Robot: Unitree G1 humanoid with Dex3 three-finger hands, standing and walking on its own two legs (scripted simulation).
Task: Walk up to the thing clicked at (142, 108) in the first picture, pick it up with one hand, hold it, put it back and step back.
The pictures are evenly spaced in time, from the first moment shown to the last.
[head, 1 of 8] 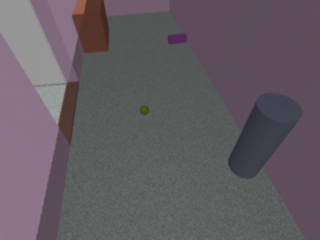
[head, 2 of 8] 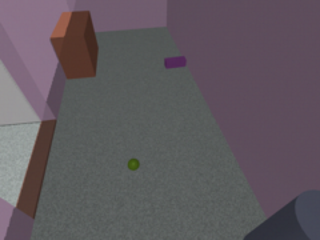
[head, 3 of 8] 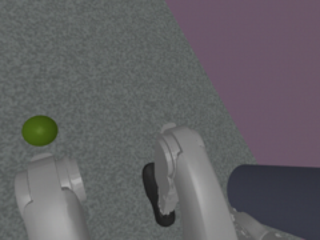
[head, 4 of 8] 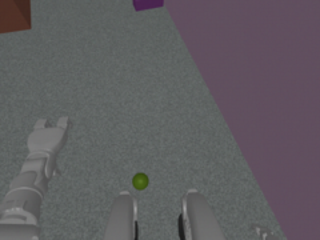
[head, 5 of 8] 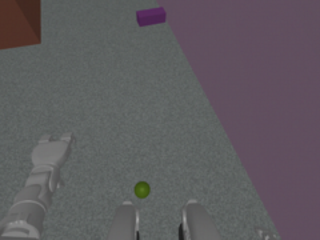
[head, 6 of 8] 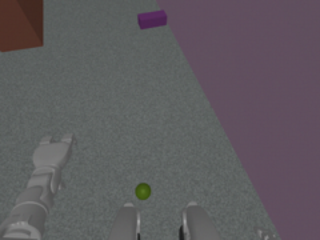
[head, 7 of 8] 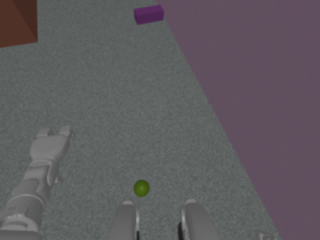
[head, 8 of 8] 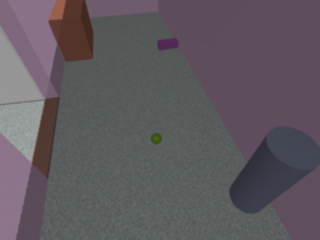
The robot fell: no
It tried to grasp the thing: yes
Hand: left
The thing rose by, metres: 0.00
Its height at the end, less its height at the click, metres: +0.00
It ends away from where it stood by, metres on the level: 0.19
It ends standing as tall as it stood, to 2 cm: yes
